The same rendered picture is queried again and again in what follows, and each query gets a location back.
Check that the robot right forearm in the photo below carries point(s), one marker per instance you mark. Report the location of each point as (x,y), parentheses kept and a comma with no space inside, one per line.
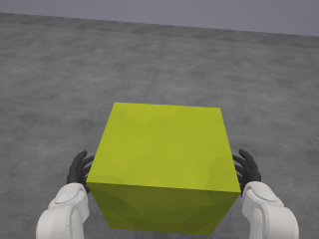
(268,217)

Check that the left robot hand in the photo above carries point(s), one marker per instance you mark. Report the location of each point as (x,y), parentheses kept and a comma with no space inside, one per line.
(77,171)

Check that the robot left forearm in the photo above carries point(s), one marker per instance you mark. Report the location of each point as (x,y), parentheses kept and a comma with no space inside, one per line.
(65,215)

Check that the right robot hand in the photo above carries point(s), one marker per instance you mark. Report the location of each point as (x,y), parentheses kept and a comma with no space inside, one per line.
(249,169)

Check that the carton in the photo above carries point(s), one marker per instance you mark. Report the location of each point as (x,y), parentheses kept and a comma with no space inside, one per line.
(164,168)

